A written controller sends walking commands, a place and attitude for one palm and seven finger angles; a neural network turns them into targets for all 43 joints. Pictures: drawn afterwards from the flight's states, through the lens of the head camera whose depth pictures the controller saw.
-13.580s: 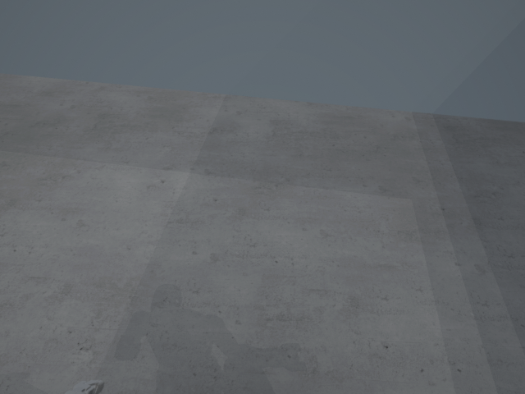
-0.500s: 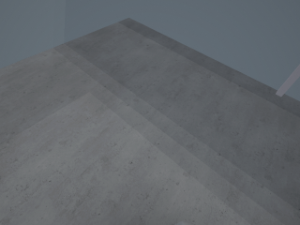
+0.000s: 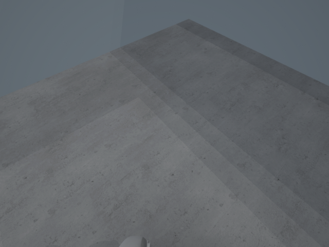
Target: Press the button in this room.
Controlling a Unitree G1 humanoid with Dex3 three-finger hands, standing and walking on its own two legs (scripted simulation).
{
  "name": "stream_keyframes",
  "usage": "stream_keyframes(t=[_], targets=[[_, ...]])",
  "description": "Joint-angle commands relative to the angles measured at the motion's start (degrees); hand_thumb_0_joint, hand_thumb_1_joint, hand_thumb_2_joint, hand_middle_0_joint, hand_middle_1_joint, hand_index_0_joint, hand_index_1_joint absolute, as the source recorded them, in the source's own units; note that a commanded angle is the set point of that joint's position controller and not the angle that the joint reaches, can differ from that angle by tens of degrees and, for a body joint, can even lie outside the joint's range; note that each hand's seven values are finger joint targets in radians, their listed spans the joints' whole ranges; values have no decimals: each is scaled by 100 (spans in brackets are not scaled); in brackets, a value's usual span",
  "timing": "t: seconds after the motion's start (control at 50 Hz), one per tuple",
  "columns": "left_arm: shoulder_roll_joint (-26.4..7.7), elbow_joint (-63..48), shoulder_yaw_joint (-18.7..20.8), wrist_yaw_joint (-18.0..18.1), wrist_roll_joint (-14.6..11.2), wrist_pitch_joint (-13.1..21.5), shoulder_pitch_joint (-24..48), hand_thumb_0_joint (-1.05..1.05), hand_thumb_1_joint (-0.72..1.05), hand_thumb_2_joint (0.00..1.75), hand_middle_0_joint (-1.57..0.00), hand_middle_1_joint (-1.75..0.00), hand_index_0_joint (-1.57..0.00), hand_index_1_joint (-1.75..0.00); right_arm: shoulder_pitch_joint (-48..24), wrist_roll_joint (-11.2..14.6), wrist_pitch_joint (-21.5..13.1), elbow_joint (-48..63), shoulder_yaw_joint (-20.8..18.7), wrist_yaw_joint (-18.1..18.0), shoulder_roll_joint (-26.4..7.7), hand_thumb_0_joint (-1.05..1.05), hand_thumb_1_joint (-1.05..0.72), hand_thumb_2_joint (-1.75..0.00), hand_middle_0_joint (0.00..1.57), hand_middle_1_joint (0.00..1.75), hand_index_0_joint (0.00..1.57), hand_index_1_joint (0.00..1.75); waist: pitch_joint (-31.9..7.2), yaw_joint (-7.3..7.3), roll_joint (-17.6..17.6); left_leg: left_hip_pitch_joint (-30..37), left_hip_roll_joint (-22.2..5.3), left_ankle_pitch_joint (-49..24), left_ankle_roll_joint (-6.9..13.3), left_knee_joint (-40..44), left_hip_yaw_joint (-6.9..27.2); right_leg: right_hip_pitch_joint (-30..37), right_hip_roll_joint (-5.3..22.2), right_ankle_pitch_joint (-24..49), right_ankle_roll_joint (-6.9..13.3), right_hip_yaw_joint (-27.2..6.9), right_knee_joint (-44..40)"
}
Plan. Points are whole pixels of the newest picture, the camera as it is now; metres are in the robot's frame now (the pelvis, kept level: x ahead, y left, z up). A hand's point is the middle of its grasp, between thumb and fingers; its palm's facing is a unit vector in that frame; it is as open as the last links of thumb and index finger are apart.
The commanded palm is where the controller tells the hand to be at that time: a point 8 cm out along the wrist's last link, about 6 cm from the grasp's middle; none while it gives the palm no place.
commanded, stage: turn or walk to find it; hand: left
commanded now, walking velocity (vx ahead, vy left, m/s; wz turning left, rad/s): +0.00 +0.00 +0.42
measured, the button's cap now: out of the picture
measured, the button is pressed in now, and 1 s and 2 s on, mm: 0 0 0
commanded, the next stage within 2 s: none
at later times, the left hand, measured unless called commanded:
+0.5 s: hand out of the picture +0.01 +0.27 -0.17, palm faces +0.23 -0.94 -0.26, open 7.4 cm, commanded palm none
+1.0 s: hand out of the picture -0.06 +0.20 -0.16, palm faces +0.42 -0.87 -0.27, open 7.3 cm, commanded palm none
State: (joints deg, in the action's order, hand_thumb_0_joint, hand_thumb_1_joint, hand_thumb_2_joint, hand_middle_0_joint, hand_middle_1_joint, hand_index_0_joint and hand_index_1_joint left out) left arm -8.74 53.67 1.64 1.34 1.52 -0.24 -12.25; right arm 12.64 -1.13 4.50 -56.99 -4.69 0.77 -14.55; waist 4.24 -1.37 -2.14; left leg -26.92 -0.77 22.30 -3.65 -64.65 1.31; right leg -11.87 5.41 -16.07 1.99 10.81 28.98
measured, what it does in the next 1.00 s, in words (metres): steps on the spot, turning left: left foot, then right foot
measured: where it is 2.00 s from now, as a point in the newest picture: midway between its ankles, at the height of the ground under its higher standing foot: outside the picture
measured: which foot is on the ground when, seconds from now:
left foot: up 0.00-0.20, down 0.22-0.66, up 0.68-1.00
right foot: down 0.00-0.22, up 0.24-0.64, down 0.66-1.00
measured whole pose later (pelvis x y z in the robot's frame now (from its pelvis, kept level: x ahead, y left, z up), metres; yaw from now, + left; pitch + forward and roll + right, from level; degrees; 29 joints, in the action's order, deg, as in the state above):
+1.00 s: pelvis -0.02 +0.00 +0.00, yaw +25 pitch +0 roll +2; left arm -9.8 54.6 2.1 1.2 1.9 -0.2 -13.2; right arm 11.5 -0.9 4.5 -57.8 -4.1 0.6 -14.3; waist 5.0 -0.3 -0.7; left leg -22.7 -2.1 25.2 -4.0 -54.8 -0.4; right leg -12.2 6.9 -16.7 1.4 12.9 29.7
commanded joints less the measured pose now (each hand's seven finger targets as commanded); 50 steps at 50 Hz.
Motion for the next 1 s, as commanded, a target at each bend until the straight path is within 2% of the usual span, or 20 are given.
stream_keyframes(t=[0.0, 0.08, 0.12, 0.16, 0.18, 0.2, 0.22, 0.26, 0.3, 0.34, 0.52, 0.6, 0.62, 0.64, 0.66, 0.68, 0.7, 0.74, 0.84, 0.98], targets=[[-1298, -238, 337, 60, 10, 91, -334, 0, 90, 90, -20, -30, -20, -30, -440, 22, -154, 473, -15, 11, -199, 0, -90, -90, 20, 30, 20, 30, -332, 346, 1172, -193, -161, 317, -54, 832, -211, 665, 1495, 2157, 561, -943, -957], [-1496, -127, 392, 39, 31, 42, -467, 0, 90, 90, -20, -30, -20, -30, -590, 64, -221, 511, 58, 1, -148, 0, -90, -90, 20, 30, 20, 30, -515, 456, 1400, 249, -127, 450, 31, 1804, -494, 785, 1586, 2569, 618, -802, -679], [-1530, -89, 412, 32, 28, 18, -399, 0, 90, 90, -20, -30, -20, -30, -441, 75, -267, 490, 72, -15, -134, 0, -90, -90, 20, 30, 20, 30, -602, 368, 1382, 634, -67, 222, 75, 2544, -654, 732, 1567, 2639, 507, -679, -407], [-1511, -68, 411, 17, -24, -23, -283, 0, 90, 90, -20, -30, -20, -30, -138, 53, -317, 403, 56, -19, -244, 0, -90, -90, 20, 30, 20, 30, -694, 151, 1213, 1466, -76, -699, 163, 3648, -726, 280, 1416, 2173, 159, -378, 61], [-1365, -127, 396, -1, -76, -62, -279, 0, 90, 90, -20, -30, -20, -30, 67, 43, -375, 383, 2, -13, -521, 0, -90, -90, 20, 30, 20, 30, -821, 11, 484, 2210, -408, -1392, 303, 4250, -284, -336, 1174, 1489, -126, -165, 745], [-1017, -281, 330, -43, -101, -94, -295, 0, 90, 90, -20, -30, -20, -30, 186, -1, -402, 418, -125, -28, -1052, 0, -90, -90, 20, 30, 20, 30, -820, -53, -1145, 2826, -1691, -2687, 824, 4499, 1412, -1677, 426, -712, -535, 94, 1853], [-885, -494, 238, -39, -58, -129, 64, 0, 90, 90, -20, -30, -20, -30, 480, -1, -350, 372, -176, -48, -1335, 0, -90, -90, 20, 30, 20, 30, -676, -244, -1314, 2418, -2317, -3320, 1377, 4676, 1808, -1906, 195, -2105, -574, -244, 2694], [-959, -415, 281, -13, -64, -217, 424, 0, 90, 90, -20, -30, -20, -30, 181, -14, -364, 344, -124, -171, -1059, 0, -90, -90, 20, 30, 20, 30, -435, -167, -1305, 1970, -1901, -2830, 1378, 4739, 1624, -2087, 207, -1586, -571, -865, 3404], [-975, -225, 300, -85, -56, -184, 244, 0, 90, 90, -20, -30, -20, -30, -252, -9, -405, 471, -15, -186, -802, 0, -90, -90, 20, 30, 20, 30, -316, 73, -697, 1781, -1493, -2889, 1241, 4681, 1127, -1952, 181, -932, -605, -891, 3519], [-944, -153, 283, -89, -58, -172, 58, 0, 90, 90, -20, -30, -20, -30, -268, 9, -443, 486, -15, -183, -785, 0, -90, -90, 20, 30, 20, 30, -517, 126, -534, 2046, -1296, -3262, 1211, 4603, 888, -1891, 109, -729, -662, -895, 3415], [-801, -398, 207, -37, -100, -132, 307, 0, 90, 90, -20, -30, -20, -30, -105, -36, -356, 514, -118, -144, -829, 0, -90, -90, 20, 30, 20, 30, -530, -18, -670, 1797, -1235, -3152, 1328, 4384, 1402, -1092, -205, -971, -641, -812, 1612], [-923, -260, 244, -9, -102, -19, -374, 0, 90, 90, -20, -30, -20, -30, -296, 21, -329, 585, -150, -114, -732, 0, -90, -90, 20, 30, 20, 30, -731, 327, -455, 1046, -816, -2575, 947, 3747, 1362, 340, -264, 417, -568, -704, -394], [-1198, -250, 292, 23, -47, 51, -540, 0, 90, 90, -20, -30, -20, -30, -210, 61, -344, 623, -121, -86, -480, 0, -90, -90, 20, 30, 20, 30, -887, 369, 335, 437, -404, -1670, 633, 3093, 983, 1036, 410, 644, -386, -1332, -957], [-1664, -272, 385, 62, 21, 86, -548, 0, 90, 90, -20, -30, -20, -30, -185, 72, -354, 791, -46, -57, -116, 0, -90, -90, 20, 30, 20, 30, -702, 371, 1750, -583, 412, 392, 246, 1963, 129, 1324, 1787, 1264, 226, -2725, -1181], [-1694, -357, 417, 62, -52, 95, -511, 0, 90, 90, -20, -30, -20, -30, -241, 0, -246, 762, -110, -94, -381, 0, -90, -90, 20, 30, 20, 30, -650, 461, 1967, -442, 264, 1164, 235, 874, 386, 505, 2233, 1186, 624, -2992, -1425], [-1528, -426, 412, 77, -43, 73, -209, 0, 90, 90, -20, -30, -20, -30, -341, -3, -198, 705, -156, -78, -433, 0, -90, -90, 20, 30, 20, 30, -285, 342, 1543, -434, 167, 922, 266, 122, 490, -14, 2057, 719, 764, -2825, -1515], [-1351, -484, 356, 83, -58, 52, 64, 0, 90, 90, -20, -30, -20, -30, -256, -5, -173, 603, -161, -48, -404, 0, -90, -90, 20, 30, 20, 30, -98, 160, 999, -503, 70, 600, 254, -247, 465, -152, 1784, 762, 653, -2380, -1415], [-1107, -555, 280, 65, -47, 97, 334, 0, 90, 90, -20, -30, -20, -30, 30, -21, -151, 410, -120, 10, -280, 0, -90, -90, 20, 30, 20, 30, -156, 6, 932, -466, -18, 15, 124, -499, 240, 19, 1306, 1390, 424, -1409, -1141], [-1149, -369, 283, 61, -21, 116, -155, 0, 90, 90, -20, -30, -20, -30, -150, -6, -124, 400, -75, 16, -259, 0, -90, -90, 20, 30, 20, 30, -265, 214, 1193, -370, -106, -19, -37, -72, 9, 370, 1328, 1829, 444, -1076, -1081], [-1478, -97, 387, 40, 30, 54, -542, 0, 90, 90, -20, -30, -20, -30, -618, 68, -237, 506, 78, -6, -126, 0, -90, -90, 20, 30, 20, 30, -606, 467, 1353, 209, -88, 477, 27, 1888, -476, 967, 1529, 2963, 619, -830, -569]])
